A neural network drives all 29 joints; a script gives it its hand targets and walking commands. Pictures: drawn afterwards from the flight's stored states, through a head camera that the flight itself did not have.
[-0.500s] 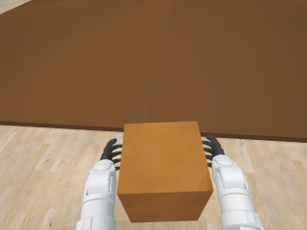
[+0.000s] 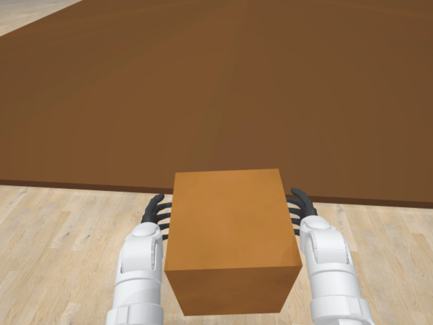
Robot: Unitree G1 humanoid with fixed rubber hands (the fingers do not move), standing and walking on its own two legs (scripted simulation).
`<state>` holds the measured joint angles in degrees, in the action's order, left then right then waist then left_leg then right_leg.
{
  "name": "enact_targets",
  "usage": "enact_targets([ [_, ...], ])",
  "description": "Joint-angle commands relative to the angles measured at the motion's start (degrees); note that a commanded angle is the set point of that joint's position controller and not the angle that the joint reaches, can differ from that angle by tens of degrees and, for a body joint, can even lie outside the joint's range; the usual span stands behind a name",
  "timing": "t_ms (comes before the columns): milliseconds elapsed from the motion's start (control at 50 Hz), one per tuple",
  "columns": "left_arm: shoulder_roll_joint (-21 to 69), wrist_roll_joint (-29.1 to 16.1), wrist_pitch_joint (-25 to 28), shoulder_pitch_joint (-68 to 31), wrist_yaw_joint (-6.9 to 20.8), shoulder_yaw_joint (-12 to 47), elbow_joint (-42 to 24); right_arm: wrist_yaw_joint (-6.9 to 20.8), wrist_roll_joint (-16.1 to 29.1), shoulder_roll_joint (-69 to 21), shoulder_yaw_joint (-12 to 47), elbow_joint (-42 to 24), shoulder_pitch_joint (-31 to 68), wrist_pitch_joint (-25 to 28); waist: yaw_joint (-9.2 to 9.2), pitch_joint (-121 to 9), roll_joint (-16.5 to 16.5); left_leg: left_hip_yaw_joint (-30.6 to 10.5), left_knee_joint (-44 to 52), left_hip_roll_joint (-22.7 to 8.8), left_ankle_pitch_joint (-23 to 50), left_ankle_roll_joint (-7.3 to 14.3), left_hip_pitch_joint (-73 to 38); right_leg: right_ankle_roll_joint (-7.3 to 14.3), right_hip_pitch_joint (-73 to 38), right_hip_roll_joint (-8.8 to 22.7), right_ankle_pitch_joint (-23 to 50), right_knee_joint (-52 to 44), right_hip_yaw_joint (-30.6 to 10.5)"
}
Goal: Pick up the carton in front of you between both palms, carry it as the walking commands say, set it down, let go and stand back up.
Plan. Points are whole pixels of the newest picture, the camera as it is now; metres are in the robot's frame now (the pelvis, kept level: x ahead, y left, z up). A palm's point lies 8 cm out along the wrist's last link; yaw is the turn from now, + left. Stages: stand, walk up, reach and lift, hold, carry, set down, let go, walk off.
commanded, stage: hold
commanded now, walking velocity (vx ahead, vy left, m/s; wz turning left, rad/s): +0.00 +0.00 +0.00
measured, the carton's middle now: (229, 245) +0.29 +0.00 -0.03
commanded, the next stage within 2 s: carry in 0.30 s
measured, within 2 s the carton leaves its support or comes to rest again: neither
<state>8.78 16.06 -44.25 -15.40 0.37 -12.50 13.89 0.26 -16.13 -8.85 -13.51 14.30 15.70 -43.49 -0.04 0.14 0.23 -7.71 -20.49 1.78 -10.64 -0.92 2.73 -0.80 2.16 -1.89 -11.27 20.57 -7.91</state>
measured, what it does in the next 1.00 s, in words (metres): walks ahead: right foot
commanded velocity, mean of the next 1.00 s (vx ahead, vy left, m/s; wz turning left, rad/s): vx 0.37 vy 0.00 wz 0.00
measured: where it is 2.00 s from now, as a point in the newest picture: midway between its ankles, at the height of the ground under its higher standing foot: (214, 243)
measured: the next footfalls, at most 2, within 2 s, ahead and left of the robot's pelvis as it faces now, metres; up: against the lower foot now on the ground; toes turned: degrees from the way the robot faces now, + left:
right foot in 0.82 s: +0.19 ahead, -0.10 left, +0.00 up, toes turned -8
left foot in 1.16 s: +0.54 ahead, +0.11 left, +0.00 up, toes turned +10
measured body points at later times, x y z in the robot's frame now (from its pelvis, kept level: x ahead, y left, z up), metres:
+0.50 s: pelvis +0.02 +0.00 -0.01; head -0.02 +0.00 +0.43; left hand +0.33 +0.15 +0.06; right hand +0.33 -0.16 +0.06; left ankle +0.02 +0.14 -0.75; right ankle +0.01 -0.14 -0.74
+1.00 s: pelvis +0.24 -0.01 +0.00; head +0.26 -0.01 +0.45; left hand +0.52 +0.15 +0.07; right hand +0.53 -0.15 +0.07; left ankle +0.20 +0.10 -0.68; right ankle +0.15 -0.09 -0.75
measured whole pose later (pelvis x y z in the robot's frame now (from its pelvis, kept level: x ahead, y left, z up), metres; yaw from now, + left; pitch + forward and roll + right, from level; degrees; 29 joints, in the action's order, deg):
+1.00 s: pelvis +0.24 -0.01 +0.00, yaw +1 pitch +6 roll +2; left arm 7.7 6.2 -69.8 -8.8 -5.5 -4.9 -21.3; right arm -5.7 -4.9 -7.6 -7.4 -21.1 9.1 -69.3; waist -0.9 -5.9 1.8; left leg 6.9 -56.6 -2.5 -22.8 0.0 29.3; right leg 1.3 6.9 1.9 -18.4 19.2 9.1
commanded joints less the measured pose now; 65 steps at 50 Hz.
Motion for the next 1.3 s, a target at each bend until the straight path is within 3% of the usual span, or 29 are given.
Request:
enact_targets([
  [0, 52.73, -15.15, 2.24, -30.03, 13.81, 30.76, -1.97, 14.29, 15.16, -52.91, 31.03, -1.01, 29.36, 1.56, 0.00, -10.29, -0.15, 4.41, 2.89, 3.82, 4.55, -0.01, -1.89, -0.14, 0.66, -3.55, 4.82, -3.45, 4.41],
  [260, 53.51, -14.87, 2.51, -31.90, 13.85, 30.28, -0.12, 14.58, 14.55, -53.03, 30.30, 0.78, 31.26, 1.98, 0.02, -11.44, -0.25, 4.47, 2.58, 3.60, 3.85, -0.17, -2.08, -0.04, 1.00, -3.61, 3.86, -2.98, 4.63],
  [280, 53.13, -15.09, 2.37, -32.26, 13.71, 30.74, -0.77, 14.45, 15.18, -52.64, 30.60, -0.51, 31.73, 1.77, 0.29, -12.71, -0.41, 2.35, -1.83, -6.17, -4.13, 0.47, 5.00, 0.46, 6.49, 5.89, -2.75, 1.67, 2.30],
  [340, 53.18, -16.72, 1.90, -32.64, 12.83, 32.75, -4.68, 13.71, 16.82, -52.72, 33.03, -3.78, 32.10, 1.16, 0.01, -11.69, -0.50, 0.68, 0.08, -5.26, -30.04, 1.71, 11.77, 1.04, 12.94, 4.79, -28.91, 0.64, 0.58],
  [400, 52.69, -19.88, -0.31, -32.73, 11.85, 37.23, -9.66, 12.43, 19.56, -52.14, 37.16, -8.67, 31.74, -1.03, -0.08, -14.86, -1.36, 2.01, -2.53, -6.64, -22.28, 1.94, 10.84, 1.40, 13.37, 4.59, -18.54, 5.34, 4.37],
  [480, 49.70, -24.40, -6.52, -32.66, 10.45, 42.34, -16.05, 10.64, 23.54, -48.87, 41.97, -15.67, 30.74, -7.28, 0.31, -15.32, -2.42, 0.30, -2.79, -8.92, -26.87, 3.21, 12.81, 2.01, 16.78, 6.30, -21.43, 6.66, 4.17],
  [540, 47.64, -27.30, -12.09, -31.48, 9.41, 43.92, -18.67, 9.76, 26.81, -47.10, 44.34, -18.86, 30.97, -13.05, -0.22, -13.56, 3.17, 5.72, -10.73, -7.42, -20.46, 2.08, 18.33, 4.07, 13.84, 10.14, -20.25, 3.24, -0.32],
  [600, 47.06, -29.11, -16.63, -27.89, 8.19, 44.24, -22.80, 9.48, 31.37, -48.56, 46.83, -23.19, 29.83, -17.93, -0.38, -13.62, 11.24, 14.90, -15.47, -3.09, -13.56, -0.14, 25.72, 8.03, 4.21, 14.72, -2.49, 3.07, -6.16],
  [640, 47.80, -30.50, -19.26, -27.43, 7.53, 45.30, -27.11, 9.62, 33.47, -50.01, 47.59, -24.79, 28.07, -20.12, 0.38, -16.24, 5.24, 14.77, -8.76, -2.98, -9.53, 0.28, 14.57, 5.97, 7.69, 11.14, 17.25, 14.38, 3.35],
  [660, 48.05, -31.66, -20.55, -27.27, 7.53, 46.01, -29.59, 9.48, 33.61, -50.06, 47.12, -25.14, 25.79, -20.78, 0.92, -19.07, -2.93, 9.35, -7.24, -5.19, -1.47, 2.03, 2.39, 2.79, 15.98, 8.25, 22.97, 24.28, 10.35],
  [680, 48.32, -32.89, -21.65, -27.96, 7.82, 46.62, -31.86, 9.20, 33.29, -50.13, 46.62, -25.53, 23.00, -21.38, 1.98, -20.99, -13.93, -1.58, -5.57, -12.36, 16.40, 5.17, -10.54, -0.29, 30.36, 5.31, 14.40, 34.67, 15.48],
  [700, 49.81, -33.71, -22.46, -28.21, 8.30, 47.54, -33.16, 8.73, 32.68, -50.00, 46.45, -27.06, 21.44, -21.99, 1.93, -17.53, -20.63, -10.74, -2.66, -19.29, 35.87, 9.33, -18.23, -1.39, 44.30, 1.27, -15.60, 34.42, 17.65],
  [720, 50.74, -34.40, -22.77, -28.91, 8.79, 47.95, -34.43, 8.26, 32.58, -50.20, 46.76, -30.58, 22.30, -22.58, 2.57, -13.76, -13.73, -12.84, -3.23, -21.73, 39.81, 11.90, -20.71, -0.68, 49.79, 2.26, -26.46, 30.48, 15.79],
  [740, 51.52, -34.74, -22.99, -27.56, 9.15, 47.67, -34.38, 7.86, 32.32, -50.42, 47.55, -34.19, 23.92, -23.10, 2.74, -13.72, -8.47, -9.93, -3.98, -21.57, 38.03, 11.37, -21.21, -0.10, 48.52, 3.01, -27.39, 23.34, 15.94],
  [760, 51.67, -34.74, -23.16, -25.09, 9.21, 47.46, -34.44, 7.67, 32.41, -50.99, 48.13, -36.57, 24.14, -23.54, 2.25, -15.02, -7.44, -5.59, -5.50, -20.50, 35.22, 8.81, -17.87, 0.42, 40.94, 2.78, -20.99, 14.87, 16.17],
  [800, 51.53, -33.07, -23.19, -19.77, 8.71, 47.18, -36.17, 8.19, 33.52, -51.31, 48.73, -39.42, 20.45, -24.27, -0.37, -25.04, -6.28, 12.03, -16.76, -13.12, 31.42, 2.18, 1.52, 1.46, 0.77, -0.09, 1.94, -0.02, 18.95],
  [820, 51.81, -32.37, -23.26, -17.65, 8.31, 46.74, -35.81, 8.63, 34.36, -49.46, 49.06, -41.65, 22.52, -24.68, -2.42, -26.85, 3.74, 17.04, -31.04, -9.12, 14.19, -0.61, 16.72, 3.61, -13.46, 10.29, -7.34, -5.95, 3.17],
  [840, 51.79, -30.79, -22.86, -17.98, 7.71, 45.64, -35.49, 9.39, 35.98, -48.67, 50.26, -43.89, 26.27, -25.46, -1.60, -24.37, 19.44, 17.73, -39.47, -1.56, -13.73, -1.88, 34.39, 10.13, -20.80, 22.95, 14.52, -6.88, -20.21],
  [860, 50.98, -30.58, -23.28, -20.08, 7.21, 45.46, -38.25, 9.83, 36.62, -48.90, 50.82, -42.81, 26.66, -25.84, -1.35, -22.26, 13.63, 11.32, -44.83, -3.98, -19.74, 0.40, 41.78, 15.20, -23.39, 25.82, 24.88, -3.41, -19.18],
  [900, 50.71, -31.24, -24.33, -20.39, 6.77, 45.91, -39.37, 10.21, 36.96, -48.71, 49.90, -40.54, 23.72, -26.27, -1.85, -20.00, 3.24, 9.74, -44.83, -7.40, -16.86, 1.92, 46.24, 12.81, -23.68, 23.81, 27.64, -2.36, -10.65],
  [920, 50.69, -31.71, -24.65, -20.38, 6.84, 46.36, -39.92, 10.09, 36.48, -49.01, 49.36, -39.23, 21.65, -26.36, -1.75, -18.81, 2.37, 10.39, -40.14, -7.72, -14.37, 1.82, 46.68, 10.33, -23.54, 22.23, 27.64, -3.52, -6.84],
  [1020, 49.20, -33.98, -25.83, -18.28, 9.10, 47.71, -38.81, 8.26, 31.33, -49.36, 47.23, -35.87, 14.74, -26.13, -1.23, -15.93, 7.00, 17.10, -19.36, -3.93, -3.55, 0.83, 36.76, 7.36, -14.13, 15.78, 30.34, -5.34, 8.91],
  [1120, 47.35, -35.18, -25.88, -22.44, 10.22, 48.14, -39.63, 7.80, 30.69, -48.41, 47.15, -37.32, 18.50, -26.08, 0.06, -15.88, 9.87, 25.20, -8.54, 1.03, 6.88, 2.95, 5.76, 3.56, 3.29, 12.88, 37.40, 5.04, 19.14],
  [1140, 46.51, -35.31, -26.02, -24.40, 10.18, 48.12, -40.67, 7.83, 31.18, -47.60, 47.05, -38.17, 20.18, -26.17, 1.03, -18.80, 7.47, 24.70, -8.84, 0.74, 2.02, 3.06, -3.37, 2.72, 7.57, 11.13, 31.78, 14.12, 19.91],
  [1160, 45.12, -35.30, -26.30, -26.44, 10.14, 47.72, -41.38, 7.80, 31.42, -46.85, 46.72, -38.97, 21.48, -26.42, 2.76, -21.15, 2.09, 14.76, -6.89, -6.63, -6.81, 3.03, -10.68, 1.85, 14.60, 9.20, 16.66, 26.47, 19.64],
  [1180, 44.99, -35.97, -27.09, -28.91, 9.90, 48.18, -42.86, 7.78, 30.91, -45.34, 45.95, -38.05, 22.81, -26.38, 1.84, -23.46, -14.27, -17.78, 5.28, -23.75, -21.36, 10.98, -16.16, -0.25, 28.25, 1.38, -6.70, 43.53, 17.73],
  [1200, 44.20, -35.87, -27.29, -30.05, 9.64, 47.73, -42.90, 7.74, 32.18, -45.97, 46.30, -39.02, 24.26, -26.74, 1.68, -22.73, -12.41, -25.70, 10.54, -27.11, -18.80, 14.52, -14.78, 1.25, 33.82, 2.09, -14.96, 53.48, 10.05],
  [1260, 45.84, -35.88, -27.54, -32.01, 8.65, 46.99, -43.18, 7.57, 34.54, -47.22, 47.81, -42.88, 30.13, -27.44, 1.07, -21.92, -1.17, -8.78, 7.95, -22.34, -3.99, 11.08, -6.00, 3.45, 33.39, 9.41, -7.36, 52.19, 7.02],
  [1280, 45.66, -35.46, -27.63, -32.39, 8.14, 46.74, -43.06, 7.58, 35.23, -47.11, 48.10, -43.52, 31.82, -27.73, 0.88, -22.26, -2.15, -4.07, 8.51, -21.07, -2.14, 9.74, -4.01, 3.19, 31.61, 9.99, -5.35, 48.71, 7.52],
])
